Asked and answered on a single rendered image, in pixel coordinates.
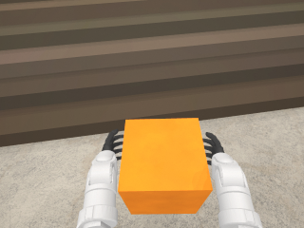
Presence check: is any robot left hand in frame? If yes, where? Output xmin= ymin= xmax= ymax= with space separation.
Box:
xmin=102 ymin=128 xmax=124 ymax=161

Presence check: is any robot right forearm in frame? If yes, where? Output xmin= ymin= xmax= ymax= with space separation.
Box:
xmin=211 ymin=152 xmax=263 ymax=228

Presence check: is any robot right hand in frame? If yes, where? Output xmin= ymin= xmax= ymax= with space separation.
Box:
xmin=202 ymin=132 xmax=225 ymax=165

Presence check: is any carton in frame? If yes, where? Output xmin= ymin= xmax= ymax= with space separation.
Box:
xmin=118 ymin=118 xmax=213 ymax=215

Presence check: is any robot left forearm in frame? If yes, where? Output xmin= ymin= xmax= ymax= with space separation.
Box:
xmin=76 ymin=150 xmax=118 ymax=228

